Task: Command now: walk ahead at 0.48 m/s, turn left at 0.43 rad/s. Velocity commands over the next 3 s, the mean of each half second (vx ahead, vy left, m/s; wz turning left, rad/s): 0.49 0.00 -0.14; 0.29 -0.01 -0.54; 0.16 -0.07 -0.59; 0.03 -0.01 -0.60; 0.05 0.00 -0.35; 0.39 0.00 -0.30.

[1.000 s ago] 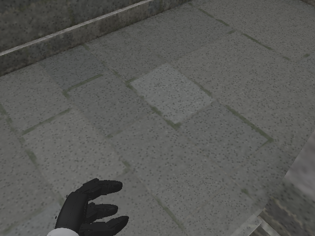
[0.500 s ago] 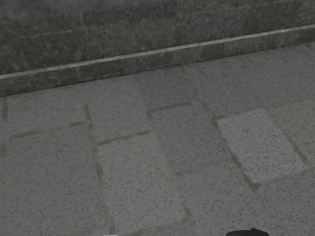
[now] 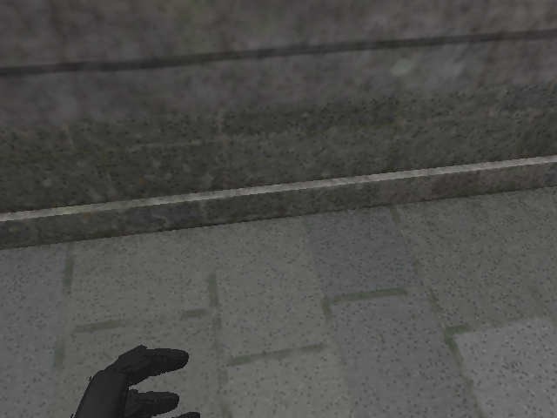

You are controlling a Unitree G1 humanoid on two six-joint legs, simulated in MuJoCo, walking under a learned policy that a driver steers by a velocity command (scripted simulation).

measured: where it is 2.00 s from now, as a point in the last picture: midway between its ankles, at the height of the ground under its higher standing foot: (338, 413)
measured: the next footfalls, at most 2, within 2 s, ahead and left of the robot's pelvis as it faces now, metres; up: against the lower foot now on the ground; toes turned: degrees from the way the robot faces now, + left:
right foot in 0.12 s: +0.23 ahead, -0.15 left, +0.00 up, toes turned -2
left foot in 0.62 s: +0.53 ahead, +0.04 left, +0.00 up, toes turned -15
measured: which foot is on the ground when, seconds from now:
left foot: down 0.00-0.16, up 0.18-0.60, down 0.62-1.00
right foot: up 0.00-0.10, down 0.12-0.64, up 0.66-1.00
